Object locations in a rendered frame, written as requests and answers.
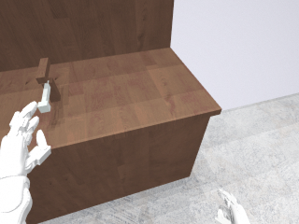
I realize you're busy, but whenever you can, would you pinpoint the counter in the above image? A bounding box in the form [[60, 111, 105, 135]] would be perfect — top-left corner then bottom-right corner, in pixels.
[[0, 0, 222, 224]]

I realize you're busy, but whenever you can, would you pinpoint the right robot hand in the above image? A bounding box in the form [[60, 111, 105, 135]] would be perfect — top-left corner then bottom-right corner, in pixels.
[[215, 189, 250, 224]]

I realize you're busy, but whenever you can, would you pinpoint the left robot hand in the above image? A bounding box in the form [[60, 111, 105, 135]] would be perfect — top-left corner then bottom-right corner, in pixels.
[[0, 101, 51, 179]]

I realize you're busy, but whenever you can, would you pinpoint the robot left forearm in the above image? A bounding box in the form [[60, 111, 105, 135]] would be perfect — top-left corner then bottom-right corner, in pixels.
[[0, 175, 33, 224]]

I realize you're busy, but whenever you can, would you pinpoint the tap lever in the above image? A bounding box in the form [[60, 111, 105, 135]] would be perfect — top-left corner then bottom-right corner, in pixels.
[[37, 80, 51, 113]]

